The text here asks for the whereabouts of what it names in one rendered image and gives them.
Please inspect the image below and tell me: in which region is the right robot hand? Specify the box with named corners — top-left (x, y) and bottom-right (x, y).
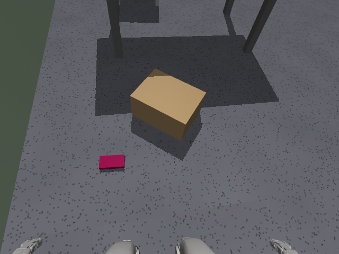
top-left (270, 239), bottom-right (298, 254)

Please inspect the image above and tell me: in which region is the left robot hand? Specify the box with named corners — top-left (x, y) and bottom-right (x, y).
top-left (12, 238), bottom-right (43, 254)

